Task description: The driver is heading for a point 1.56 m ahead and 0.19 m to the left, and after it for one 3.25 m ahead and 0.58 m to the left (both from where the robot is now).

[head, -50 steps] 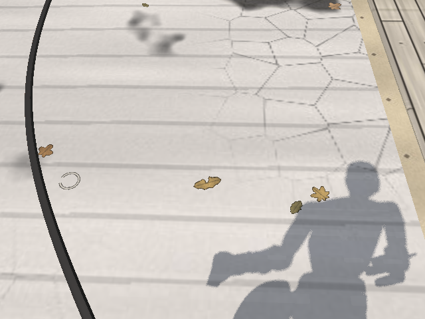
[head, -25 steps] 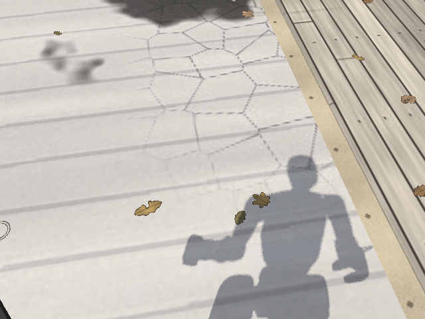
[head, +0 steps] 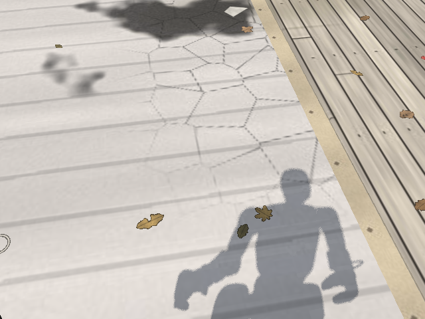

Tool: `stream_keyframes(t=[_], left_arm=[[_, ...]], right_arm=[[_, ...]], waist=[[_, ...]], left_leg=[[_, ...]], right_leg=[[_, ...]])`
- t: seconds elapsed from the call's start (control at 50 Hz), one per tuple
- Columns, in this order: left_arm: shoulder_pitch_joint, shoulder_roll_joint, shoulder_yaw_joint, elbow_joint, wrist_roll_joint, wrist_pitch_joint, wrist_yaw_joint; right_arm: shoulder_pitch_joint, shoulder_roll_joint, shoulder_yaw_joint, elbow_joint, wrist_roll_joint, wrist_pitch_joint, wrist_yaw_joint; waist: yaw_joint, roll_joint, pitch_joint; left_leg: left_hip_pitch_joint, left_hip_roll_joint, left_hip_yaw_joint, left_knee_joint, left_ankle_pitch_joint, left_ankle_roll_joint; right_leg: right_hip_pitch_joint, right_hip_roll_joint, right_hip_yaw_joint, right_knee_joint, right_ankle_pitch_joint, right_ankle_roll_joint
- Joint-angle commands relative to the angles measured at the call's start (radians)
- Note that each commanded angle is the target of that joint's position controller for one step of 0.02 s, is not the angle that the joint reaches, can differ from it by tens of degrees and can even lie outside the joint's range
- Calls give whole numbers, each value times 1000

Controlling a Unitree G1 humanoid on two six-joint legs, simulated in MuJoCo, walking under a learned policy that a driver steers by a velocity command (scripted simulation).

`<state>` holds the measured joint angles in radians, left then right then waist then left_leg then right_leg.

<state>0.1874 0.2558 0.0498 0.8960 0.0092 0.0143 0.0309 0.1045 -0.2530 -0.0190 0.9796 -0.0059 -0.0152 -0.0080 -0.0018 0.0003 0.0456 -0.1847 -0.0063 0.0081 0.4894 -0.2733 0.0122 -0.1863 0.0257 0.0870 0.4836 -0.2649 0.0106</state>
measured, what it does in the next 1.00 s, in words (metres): stands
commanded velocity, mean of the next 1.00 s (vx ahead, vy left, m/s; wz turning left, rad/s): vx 0.00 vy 0.00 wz -0.01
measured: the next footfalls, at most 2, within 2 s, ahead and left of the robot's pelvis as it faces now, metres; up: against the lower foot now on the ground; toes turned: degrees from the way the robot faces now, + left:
right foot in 1.26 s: +0.11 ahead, -0.14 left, +0.00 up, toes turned -2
left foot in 1.74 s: +0.49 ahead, +0.08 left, +0.00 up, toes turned +3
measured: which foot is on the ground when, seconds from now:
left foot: down 0.00-1.00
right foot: down 0.00-1.00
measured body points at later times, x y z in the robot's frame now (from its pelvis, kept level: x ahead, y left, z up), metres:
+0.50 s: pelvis +0.00 +0.01 +0.00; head +0.01 +0.01 +0.45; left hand +0.06 +0.27 -0.14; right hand +0.07 -0.25 -0.14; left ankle -0.01 +0.11 -0.74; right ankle +0.00 -0.13 -0.74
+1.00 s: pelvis +0.00 +0.02 +0.00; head +0.01 +0.02 +0.45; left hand +0.02 +0.27 -0.15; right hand +0.04 -0.24 -0.15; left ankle -0.01 +0.11 -0.74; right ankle +0.00 -0.13 -0.74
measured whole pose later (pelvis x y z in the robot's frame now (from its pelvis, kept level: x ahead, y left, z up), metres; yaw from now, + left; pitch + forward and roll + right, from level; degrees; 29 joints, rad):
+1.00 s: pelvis +0.00 +0.02 +0.00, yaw +0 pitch -1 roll +0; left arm 0.23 0.22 0.02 1.12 0.00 0.00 0.05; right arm 0.23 -0.23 0.00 1.07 0.00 -0.01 -0.03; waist -0.01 -0.01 0.03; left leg -0.19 -0.04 0.01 0.47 -0.27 0.04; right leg -0.19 -0.01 0.09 0.48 -0.28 0.03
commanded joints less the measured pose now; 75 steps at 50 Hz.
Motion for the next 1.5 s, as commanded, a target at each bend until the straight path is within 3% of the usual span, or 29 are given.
stream_keyframes(t=[0.02,0.46,0.94,0.98,1.0,1.04,1.08,1.1,1.14,1.18,1.22,1.24,1.26,1.28,1.3,1.32,1.34,1.36,1.38,1.42,1.5], left_arm=[[-9,115,22,-23,-1,-13,6],[11,93,5,132,-6,-13,16],[70,65,-12,204,-8,-15,24],[89,46,-16,214,-12,-14,26],[77,47,-15,205,-16,-17,26],[22,44,-18,163,-18,-41,19],[-19,53,-12,137,-29,-70,3],[-13,58,-7,134,-35,-81,-4],[-12,57,-3,128,-41,-102,-17],[2,38,-2,135,-38,-114,-23],[120,30,6,188,-36,-113,-28],[193,37,13,217,-36,-106,-26],[268,58,21,230,-36,-102,-23],[377,144,37,232,-30,-101,-15],[423,219,43,238,-12,-116,-32],[324,172,27,216,-12,-134,-39],[244,115,10,186,-15,-144,-45],[190,98,1,164,-14,-147,-53],[165,90,-4,152,-14,-144,-55],[211,59,-14,160,-6,-133,-49],[264,91,-10,160,-4,-119,-22]], right_arm=[[-16,-121,-21,-25,1,-8,-3],[62,-115,-4,53,2,-7,-15],[149,-87,0,60,5,-6,-18],[174,-97,-6,70,10,-1,-23],[185,-132,-18,68,18,1,-26],[244,-189,-40,69,26,-6,-29],[254,-191,-49,58,14,-29,-30],[247,-175,-48,49,14,-40,-27],[209,-154,-47,22,32,-50,-23],[187,-170,-52,9,40,-44,-21],[184,-180,-55,3,48,-31,-18],[188,-162,-48,-1,46,-30,-15],[168,-113,-33,-12,39,-37,-10],[157,-28,-10,-36,12,-46,1],[157,-23,-14,-75,35,-66,-2],[120,-81,-24,-89,59,-82,-1],[104,-106,-29,-91,62,-93,7],[116,-107,-34,-77,49,-98,8],[111,-121,-42,-76,34,-100,8],[101,-101,-45,-72,27,-91,18],[-44,-49,-32,-132,23,-78,21]], waist=[[-6,-4,-49],[-5,1,-24],[-4,2,-10],[-9,31,-18],[-19,73,7],[-46,168,64],[-52,154,118],[-40,127,113],[-19,92,85],[0,104,44],[53,93,8],[80,71,-5],[115,2,-13],[134,-248,-74],[121,-336,-65],[83,-185,34],[59,-124,81],[34,-92,72],[21,-85,71],[24,-101,49],[47,-62,61]], left_leg=[[1,59,-60,-92,141,26],[-10,45,-62,-122,117,34],[-9,39,-66,-128,134,45],[-9,36,-83,-164,-160,63],[-21,68,-141,-199,-349,96],[-23,254,-396,-331,-593,201],[-22,361,-534,-392,-523,270],[23,370,-530,-387,-462,270],[59,317,-409,-370,-324,215],[-13,230,-257,-333,-210,175],[-156,171,-169,-247,-209,162],[-217,147,-150,-184,-216,150],[-300,102,-95,-21,-154,114],[-412,19,35,379,-192,42],[-607,-52,-28,606,-302,45],[-700,31,-97,733,-234,67],[-731,72,-106,745,-112,85],[-698,101,-91,713,-23,85],[-666,122,-83,648,41,78],[-595,131,-44,575,118,54],[-594,114,1,363,226,5]], right_leg=[[18,-49,40,-62,216,-21],[14,-41,9,-83,179,-7],[-10,-42,-6,-87,161,4],[-32,-1,-56,-40,-38,-1],[-91,27,-91,31,-158,-8],[-241,3,-115,224,-202,-24],[-366,-70,-61,418,-238,-44],[-426,-98,-45,469,-260,-54],[-409,-125,-51,352,-219,-67],[-224,-84,-116,169,-138,-57],[39,-8,-198,26,40,-34],[139,12,-203,4,45,-28],[240,-54,-99,-48,1,-50],[322,-285,234,-177,-116,-122],[335,-439,640,-338,-374,-275],[268,-450,636,-348,-471,-287],[234,-398,504,-342,-401,-245],[208,-343,382,-344,-258,-209],[190,-305,284,-346,-113,-182],[173,-247,142,-352,119,-160],[155,-220,32,-371,341,-181]])
Over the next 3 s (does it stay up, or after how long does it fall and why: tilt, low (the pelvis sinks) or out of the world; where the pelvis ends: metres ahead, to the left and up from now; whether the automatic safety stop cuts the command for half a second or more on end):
stays up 1.01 0.02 -0.01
